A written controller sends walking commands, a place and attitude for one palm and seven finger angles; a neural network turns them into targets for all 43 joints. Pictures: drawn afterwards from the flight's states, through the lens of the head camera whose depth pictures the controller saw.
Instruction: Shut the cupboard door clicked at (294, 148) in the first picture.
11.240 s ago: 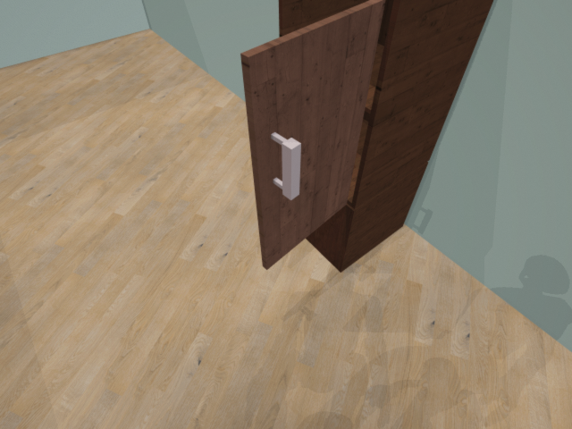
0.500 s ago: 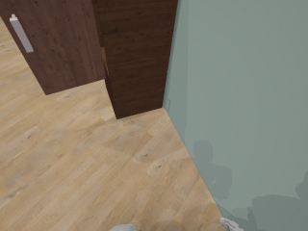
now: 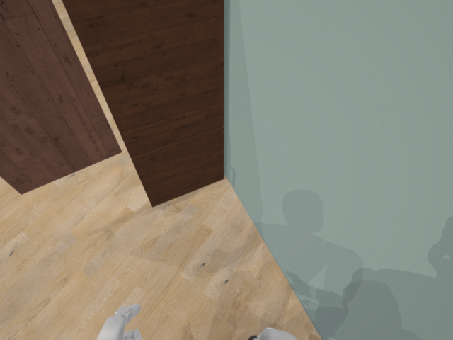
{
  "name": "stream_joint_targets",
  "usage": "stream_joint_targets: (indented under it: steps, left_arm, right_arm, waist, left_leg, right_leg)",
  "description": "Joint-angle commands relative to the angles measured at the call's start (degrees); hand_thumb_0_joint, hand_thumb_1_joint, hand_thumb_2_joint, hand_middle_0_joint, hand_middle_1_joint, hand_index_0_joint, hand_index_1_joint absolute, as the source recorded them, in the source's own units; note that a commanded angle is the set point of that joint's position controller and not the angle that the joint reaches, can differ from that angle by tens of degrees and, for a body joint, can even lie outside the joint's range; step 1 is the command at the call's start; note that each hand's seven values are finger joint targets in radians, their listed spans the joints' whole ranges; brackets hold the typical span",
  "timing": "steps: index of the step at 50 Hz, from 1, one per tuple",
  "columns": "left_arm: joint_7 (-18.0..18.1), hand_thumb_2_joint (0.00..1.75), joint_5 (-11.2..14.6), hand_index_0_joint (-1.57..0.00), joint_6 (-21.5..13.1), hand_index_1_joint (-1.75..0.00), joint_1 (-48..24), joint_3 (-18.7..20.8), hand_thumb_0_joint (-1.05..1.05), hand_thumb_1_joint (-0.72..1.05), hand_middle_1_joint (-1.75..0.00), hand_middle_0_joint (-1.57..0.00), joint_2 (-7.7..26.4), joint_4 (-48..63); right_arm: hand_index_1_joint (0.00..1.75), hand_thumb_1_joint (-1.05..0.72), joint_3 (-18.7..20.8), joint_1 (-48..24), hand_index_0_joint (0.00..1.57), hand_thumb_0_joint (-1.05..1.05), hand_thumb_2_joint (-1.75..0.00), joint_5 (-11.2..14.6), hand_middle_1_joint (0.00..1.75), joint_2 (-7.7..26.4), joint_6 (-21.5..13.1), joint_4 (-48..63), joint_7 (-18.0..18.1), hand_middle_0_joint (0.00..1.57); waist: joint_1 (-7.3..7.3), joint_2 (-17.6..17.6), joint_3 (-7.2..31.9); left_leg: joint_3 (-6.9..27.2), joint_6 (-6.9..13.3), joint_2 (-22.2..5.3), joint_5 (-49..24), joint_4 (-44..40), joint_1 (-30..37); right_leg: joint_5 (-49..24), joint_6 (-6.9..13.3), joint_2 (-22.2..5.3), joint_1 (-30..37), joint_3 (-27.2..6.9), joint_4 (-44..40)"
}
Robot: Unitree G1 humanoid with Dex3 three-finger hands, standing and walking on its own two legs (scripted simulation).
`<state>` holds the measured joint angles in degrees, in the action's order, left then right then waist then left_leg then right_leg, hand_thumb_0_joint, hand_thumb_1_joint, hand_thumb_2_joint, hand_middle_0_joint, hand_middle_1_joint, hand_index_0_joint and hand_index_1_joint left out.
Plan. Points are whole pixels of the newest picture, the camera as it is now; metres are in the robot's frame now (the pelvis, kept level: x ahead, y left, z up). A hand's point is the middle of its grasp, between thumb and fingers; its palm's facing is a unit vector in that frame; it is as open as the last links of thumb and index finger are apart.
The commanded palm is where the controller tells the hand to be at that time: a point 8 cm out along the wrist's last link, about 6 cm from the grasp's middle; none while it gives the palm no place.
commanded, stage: turn to face it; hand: left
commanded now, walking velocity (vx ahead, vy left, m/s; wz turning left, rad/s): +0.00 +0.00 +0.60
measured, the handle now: out of the picture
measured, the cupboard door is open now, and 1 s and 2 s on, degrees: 97 97 97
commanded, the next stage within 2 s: take the last steps up to it in 1.00 s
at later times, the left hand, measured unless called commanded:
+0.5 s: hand out of the picture +0.03 +0.27 -0.18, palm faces +0.33 -0.92 -0.21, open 7.4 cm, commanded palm none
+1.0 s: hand out of the picture +0.06 +0.20 -0.14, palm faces +0.43 -0.86 -0.27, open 7.4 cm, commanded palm none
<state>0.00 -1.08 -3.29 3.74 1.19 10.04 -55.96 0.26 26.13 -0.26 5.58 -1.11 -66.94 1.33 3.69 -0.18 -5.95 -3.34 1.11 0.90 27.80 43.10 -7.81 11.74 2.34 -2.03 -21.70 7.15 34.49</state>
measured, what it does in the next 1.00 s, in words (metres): steps on the spot, turning left: left foot, then right foot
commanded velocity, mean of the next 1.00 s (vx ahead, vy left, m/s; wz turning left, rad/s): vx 0.00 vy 0.00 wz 0.45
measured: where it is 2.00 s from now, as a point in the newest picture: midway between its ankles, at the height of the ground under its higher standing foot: outside the picture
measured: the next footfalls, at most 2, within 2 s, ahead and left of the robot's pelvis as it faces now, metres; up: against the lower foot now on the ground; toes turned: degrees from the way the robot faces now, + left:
left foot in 0.36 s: +0.09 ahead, +0.14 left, +0.00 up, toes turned +20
right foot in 0.96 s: +0.12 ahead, -0.09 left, +0.00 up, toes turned +24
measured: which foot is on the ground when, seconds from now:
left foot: up 0.00-0.34, down 0.36-0.96, up 0.98-1.00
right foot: down 0.00-0.36, up 0.38-0.94, down 0.96-1.00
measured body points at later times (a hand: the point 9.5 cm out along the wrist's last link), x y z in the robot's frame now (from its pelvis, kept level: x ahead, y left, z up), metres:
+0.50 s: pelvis +0.04 +0.05 +0.00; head +0.06 +0.10 +0.45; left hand +0.02 +0.32 -0.16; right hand +0.23 -0.17 -0.11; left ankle +0.05 +0.13 -0.72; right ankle +0.05 -0.11 -0.65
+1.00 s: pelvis +0.05 -0.02 +0.01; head +0.10 -0.02 +0.45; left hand +0.04 +0.24 -0.12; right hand +0.19 -0.23 -0.16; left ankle +0.04 +0.12 -0.71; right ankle +0.08 -0.11 -0.73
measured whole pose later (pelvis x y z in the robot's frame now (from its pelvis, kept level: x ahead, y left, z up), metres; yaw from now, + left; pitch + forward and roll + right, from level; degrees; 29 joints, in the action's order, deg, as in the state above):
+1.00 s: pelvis +0.05 -0.02 +0.01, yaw +27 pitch +0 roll +1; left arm 1.5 -1.0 0.7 8.1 1.9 9.5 -54.0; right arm 3.9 12.5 -0.9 12.6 3.9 -57.6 -0.1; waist 1.6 2.5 -4.7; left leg 4.0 -0.5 3.1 20.2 38.8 -23.4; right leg 18.6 1.0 -0.4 -14.4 2.6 32.6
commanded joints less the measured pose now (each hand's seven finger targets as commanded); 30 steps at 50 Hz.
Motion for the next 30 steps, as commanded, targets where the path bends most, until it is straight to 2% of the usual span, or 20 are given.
stream_joint_targets:
  steps: [1,2,4,6,9,12,13,15,16,17,18,19,20,21,22,23,25,27,28,30]
  left_arm:
    - [2.21,0.9,0.52,-0.2,0.52,-0.3,15.39,2.65,0.0,0.9,-0.3,-0.2,9.85,-0.18]
    - [2.35,0.9,0.72,-0.2,0.83,-0.3,12.11,2.35,0.0,0.9,-0.3,-0.2,8.42,0.53]
    - [2.53,0.9,0.48,-0.2,0.8,-0.3,7.74,2.07,0.0,0.9,-0.3,-0.2,6.46,2.31]
    - [2.39,0.9,0.18,-0.2,0.99,-0.3,6.16,2.34,0.0,0.9,-0.3,-0.2,6.33,2.96]
    - [2.36,0.9,-0.32,-0.2,1.5,-0.3,6.1,3.35,0.0,0.9,-0.3,-0.2,6.75,3.35]
    - [2.08,0.9,-0.56,-0.2,2.04,-0.3,7.23,4.04,0.0,0.9,-0.3,-0.2,8.92,3.11]
    - [2.08,0.9,-0.89,-0.2,2.27,-0.3,7.44,4.43,0.0,0.9,-0.3,-0.2,9.29,3.06]
    - [1.7,0.9,-0.74,-0.2,2.74,-0.3,7.32,4.81,0.0,0.9,-0.3,-0.2,10.78,3.53]
    - [1.48,0.9,-0.46,-0.2,3.08,-0.3,7.43,4.95,0.0,0.9,-0.3,-0.2,10.86,3.66]
    - [1.24,0.9,-0.07,-0.2,3.6,-0.3,6.98,4.85,0.0,0.9,-0.3,-0.2,10.1,4.36]
    - [0.79,0.9,0.37,-0.2,4.05,-0.3,6.9,3.92,0.0,0.9,-0.3,-0.2,6.13,6.38]
    - [1.09,0.9,-0.03,-0.2,4.66,-0.3,2.25,3.21,0.0,0.9,-0.3,-0.2,6.5,8.62]
    - [0.99,0.9,-0.23,-0.2,4.87,-0.3,1.9,3.58,0.0,0.9,-0.3,-0.2,7.29,8.86]
    - [1.02,0.9,-0.49,-0.2,5.04,-0.3,1.85,3.95,0.0,0.9,-0.3,-0.2,6.88,7.74]
    - [0.84,0.9,-0.53,-0.2,5.12,-0.3,3.72,4.22,0.0,0.9,-0.3,-0.2,7.55,6.52]
    - [0.57,0.9,-0.65,-0.2,5.11,-0.3,5.63,4.2,0.0,0.9,-0.3,-0.2,7.88,5.49]
    - [0.59,0.9,-0.48,-0.2,5.1,-0.3,8.09,4.09,0.0,0.9,-0.3,-0.2,8.09,4.14]
    - [0.86,0.9,-0.28,-0.2,5.04,-0.3,8.99,4.01,0.0,0.9,-0.3,-0.2,8.09,3.8]
    - [0.86,0.9,-0.27,-0.2,4.99,-0.3,9.07,3.98,0.0,0.9,-0.3,-0.2,8.18,3.86]
    - [1.17,0.9,-0.11,-0.2,5.03,-0.3,8.51,3.84,0.0,0.9,-0.3,-0.2,8.21,4.05]
  right_arm:
    - [0.3,-0.9,2.69,-4.91,0.2,0.0,-0.9,0.35,0.3,7.3,0.11,6.83,0.23,0.2]
    - [0.3,-0.9,2.8,-5.58,0.2,0.0,-0.9,0.04,0.3,6.26,1.29,6.86,-0.13,0.2]
    - [0.3,-0.9,2.74,-4.22,0.2,0.0,-0.9,-0.39,0.3,5.0,2.74,6.93,-0.85,0.2]
    - [0.3,-0.9,2.97,-4.04,0.2,0.0,-0.9,-0.59,0.3,4.87,3.72,7.25,-1.37,0.2]
    - [0.3,-0.9,3.33,-7.92,0.2,0.0,-0.9,-0.85,0.3,4.72,4.16,9.23,-2.06,0.2]
    - [0.3,-0.9,3.57,-13.93,0.2,0.0,-0.9,-0.84,0.3,5.98,4.01,12.11,-2.46,0.2]
    - [0.3,-0.9,3.68,-14.73,0.2,0.0,-0.9,-0.71,0.3,6.26,3.81,13.24,-2.5,0.2]
    - [0.3,-0.9,4.02,-14.94,0.2,0.0,-0.9,-0.85,0.3,8.12,3.57,14.27,-2.49,0.2]
    - [0.3,-0.9,4.34,-14.01,0.2,0.0,-0.9,-0.99,0.3,9.42,3.4,14.47,-2.5,0.2]
    - [0.3,-0.9,5.1,-10.82,0.2,0.0,-0.9,-1.05,0.3,12.58,3.0,14.27,-2.57,0.2]
    - [0.3,-0.9,6.64,-8.38,0.2,0.0,-0.9,-1.56,0.3,19.3,2.5,14.82,-2.29,0.2]
    - [0.3,-0.9,6.95,-6.72,0.2,0.0,-0.9,-1.6,0.3,22.72,2.73,14.54,-1.46,0.2]
    - [0.3,-0.9,6.56,-8.96,0.2,0.0,-0.9,-1.55,0.3,22.12,2.65,15.01,-1.02,0.2]
    - [0.3,-0.9,6.34,-12.06,0.2,0.0,-0.9,-1.53,0.3,20.7,2.37,16.09,-0.54,0.2]
    - [0.3,-0.9,5.83,-14.93,0.2,0.0,-0.9,-1.43,0.3,19.17,2.16,16.96,-0.26,0.2]
    - [0.3,-0.9,5.29,-16.43,0.2,0.0,-0.9,-1.16,0.3,18.25,1.82,17.5,-0.14,0.2]
    - [0.3,-0.9,5.02,-16.04,0.2,0.0,-0.9,-0.81,0.3,17.37,1.32,17.63,-0.04,0.2]
    - [0.3,-0.9,4.94,-14.81,0.2,0.0,-0.9,-0.64,0.3,17.37,1.06,17.19,-0.03,0.2]
    - [0.3,-0.9,4.92,-14.52,0.2,0.0,-0.9,-0.5,0.3,17.31,0.95,17.05,0.05,0.2]
    - [0.3,-0.9,4.94,-13.35,0.2,0.0,-0.9,-0.58,0.3,17.11,1.0,16.43,0.0,0.2]
  waist:
    - [-7.87,-7.19,10.73]
    - [-5.41,-5.56,9.09]
    - [-2.53,-6.33,9.07]
    - [-1.24,-7.71,8.76]
    - [-1.98,-8.45,6.46]
    - [-3.84,-8.75,4.74]
    - [-4.03,-9.97,4.84]
    - [-3.29,-7.67,5.27]
    - [-2.39,-4.22,5.6]
    - [-0.05,4.07,6.92]
    - [1.01,23.33,7.08]
    - [2.48,19.55,7.91]
    - [0.71,12.32,7.55]
    - [-0.49,13.56,7.22]
    - [-1.97,11.42,6.69]
    - [-3.05,10.86,7.15]
    - [-3.54,6.5,9.74]
    - [-3.47,4.53,11.58]
    - [-3.54,4.98,11.79]
    - [-3.13,4.05,11.95]
  left_leg:
    - [4.8,-2.21,-3.6,4.12,31.7,-22.67]
    - [4.89,-2.55,-4.6,1.86,31.8,-22.21]
    - [3.62,-3.47,-5.4,-2.65,28.67,-19.58]
    - [1.17,-4.34,-5.48,-5.09,23.76,-17.33]
    - [-1.22,-4.71,-5.28,-6.46,15.63,-17.03]
    - [-2.57,-4.56,-4.78,-4.6,8.81,-17.13]
    - [-2.24,-4.24,-5.1,-3.45,6.05,-15.97]
    - [-3.88,-3.85,-3.82,-7.01,-1.55,-11.14]
    - [-3.98,-3.56,-3.16,-11.05,-7.59,-6.27]
    - [1.74,-2.15,-5.82,-15.7,-15.72,-1.35]
    - [24.17,4.81,-21.04,-28.52,-23.45,1.15]
    - [29.63,9.86,-25.75,-33.9,-26.23,-2.03]
    - [27.28,10.39,-24.8,-27.59,-27.39,-3.62]
    - [24.81,8.38,-20.58,-24.87,-27.16,-4.27]
    - [21.05,6.85,-18.16,-24.48,-26.54,-4.33]
    - [16.93,5.36,-16.12,-27.47,-25.91,-3.06]
    - [14.03,5.16,-14.42,-33.56,-25.0,0.42]
    - [13.88,5.7,-14.2,-36.98,-24.46,3.27]
    - [13.7,5.81,-14.19,-38.97,-24.4,4.61]
    - [15.16,6.98,-14.73,-40.61,-24.06,6.06]
  right_leg:
    - [-46.43,10.76,-23.92,22.57,-17.26,-11.05]
    - [-38.7,8.34,-22.1,16.98,-13.05,-12.65]
    - [-30.31,5.02,-19.04,10.91,-5.41,-14.95]
    - [-22.69,3.73,-17.54,6.86,-1.1,-15.85]
    - [-14.53,3.47,-17.62,5.46,1.23,-16.17]
    - [-11.87,4.13,-19.68,6.96,0.94,-14.77]
    - [-10.1,4.09,-20.74,7.23,0.41,-13.38]
    - [-7.41,2.5,-20.84,6.13,2.02,-9.07]
    - [-4.71,0.79,-19.76,3.86,3.21,-5.01]
    - [1.6,-1.85,-16.76,-0.26,5.01,3.81]
    - [24.4,-6.65,-7.51,-12.1,5.83,19.66]
    - [27.3,-6.06,-5.11,-12.88,-2.56,28.53]
    - [22.59,-5.29,-5.87,-12.78,-5.86,32.14]
    - [18.26,-5.69,-5.54,-14.43,-6.76,34.31]
    - [13.92,-5.98,-5.19,-14.79,-7.85,35.61]
    - [10.57,-6.33,-5.23,-14.66,-8.12,35.79]
    - [7.56,-7.08,-4.61,-13.79,-8.06,35.78]
    - [6.88,-7.51,-4.23,-13.23,-8.26,34.81]
    - [6.65,-7.8,-4.15,-13.78,-8.33,34.2]
    - [7.4,-8.14,-3.89,-13.63,-8.55,32.92]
